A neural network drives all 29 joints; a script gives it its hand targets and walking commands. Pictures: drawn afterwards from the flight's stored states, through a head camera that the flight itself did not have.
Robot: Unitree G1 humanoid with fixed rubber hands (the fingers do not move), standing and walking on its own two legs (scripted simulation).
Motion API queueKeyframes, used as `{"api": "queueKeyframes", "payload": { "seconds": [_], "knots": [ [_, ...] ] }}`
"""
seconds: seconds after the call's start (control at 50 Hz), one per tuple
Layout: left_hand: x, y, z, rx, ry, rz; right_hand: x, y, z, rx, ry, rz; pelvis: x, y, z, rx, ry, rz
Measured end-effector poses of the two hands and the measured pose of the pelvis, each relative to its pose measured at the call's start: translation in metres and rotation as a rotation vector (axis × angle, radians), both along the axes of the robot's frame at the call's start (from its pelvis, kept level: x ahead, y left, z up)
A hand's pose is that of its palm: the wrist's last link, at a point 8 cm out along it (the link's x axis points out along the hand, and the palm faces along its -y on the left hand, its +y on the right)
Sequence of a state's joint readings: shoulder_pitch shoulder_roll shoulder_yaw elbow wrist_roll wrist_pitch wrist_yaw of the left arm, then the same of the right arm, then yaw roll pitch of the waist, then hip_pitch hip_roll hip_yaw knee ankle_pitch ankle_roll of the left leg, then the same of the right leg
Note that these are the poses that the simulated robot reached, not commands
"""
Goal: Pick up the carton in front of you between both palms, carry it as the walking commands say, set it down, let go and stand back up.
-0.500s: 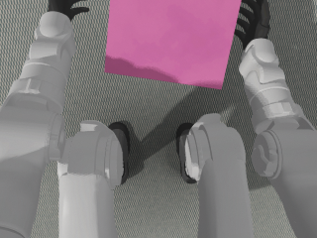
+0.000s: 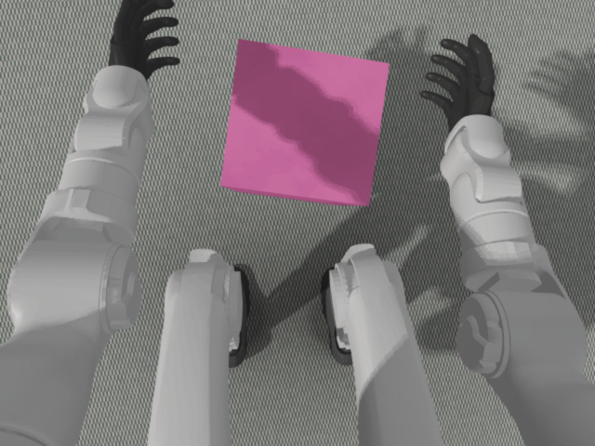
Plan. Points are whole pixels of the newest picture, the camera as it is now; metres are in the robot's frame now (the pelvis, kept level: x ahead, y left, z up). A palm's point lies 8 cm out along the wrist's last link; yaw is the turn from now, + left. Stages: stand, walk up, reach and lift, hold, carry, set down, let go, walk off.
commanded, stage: set down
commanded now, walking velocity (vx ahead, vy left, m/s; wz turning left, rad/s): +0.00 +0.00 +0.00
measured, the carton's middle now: (299, 140) +0.49 -0.02 -0.33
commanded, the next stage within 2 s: let go in 0.60 s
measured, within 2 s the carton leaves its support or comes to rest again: neither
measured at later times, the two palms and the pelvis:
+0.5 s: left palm out of the picture +0.53 +0.19 +0.03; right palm (584, 60) +0.48 -0.21 +0.03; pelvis +0.03 +0.01 +0.13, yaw +1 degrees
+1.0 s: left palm out of the picture +0.41 +0.21 +0.14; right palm out of the picture +0.40 -0.22 +0.16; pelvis +0.08 +0.00 +0.26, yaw +3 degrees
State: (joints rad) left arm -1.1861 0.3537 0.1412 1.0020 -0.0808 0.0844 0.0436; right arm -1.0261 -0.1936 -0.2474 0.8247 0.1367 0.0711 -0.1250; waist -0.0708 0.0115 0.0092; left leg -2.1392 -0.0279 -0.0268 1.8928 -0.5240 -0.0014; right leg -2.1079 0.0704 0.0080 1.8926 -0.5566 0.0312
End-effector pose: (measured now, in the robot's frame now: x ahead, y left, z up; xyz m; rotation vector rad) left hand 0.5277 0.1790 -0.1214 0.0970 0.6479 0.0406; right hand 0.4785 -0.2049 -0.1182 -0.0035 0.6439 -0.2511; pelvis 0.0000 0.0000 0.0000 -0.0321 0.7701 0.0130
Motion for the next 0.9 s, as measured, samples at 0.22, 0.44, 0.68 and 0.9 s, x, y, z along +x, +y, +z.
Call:
{"api": "queueKeyframes", "payload": {
  "seconds": [0.22,0.44,0.68,0.9],
  "knots": [
    [0.0,0.006,0.057,0.001,-0.013,-0.02,0.001,-0.004,0.061,-0.006,-0.017,0.0,0.008,0.003,0.051,-0.004,0.043,0.01],
    [0.0,0.009,0.13,0.001,-0.009,-0.033,-0.001,-0.006,0.134,0.0,-0.018,0.006,0.022,0.006,0.114,-0.003,0.044,0.014],
    [-0.007,0.013,0.194,0.014,0.005,-0.029,-0.004,-0.004,0.197,-0.011,-0.005,0.036,0.036,0.006,0.174,0.003,0.009,0.02],
    [-0.083,0.029,0.237,0.085,0.084,0.048,-0.055,-0.01,0.242,-0.076,0.117,0.203,0.063,0.001,0.232,0.022,-0.114,0.031]
  ]
}}
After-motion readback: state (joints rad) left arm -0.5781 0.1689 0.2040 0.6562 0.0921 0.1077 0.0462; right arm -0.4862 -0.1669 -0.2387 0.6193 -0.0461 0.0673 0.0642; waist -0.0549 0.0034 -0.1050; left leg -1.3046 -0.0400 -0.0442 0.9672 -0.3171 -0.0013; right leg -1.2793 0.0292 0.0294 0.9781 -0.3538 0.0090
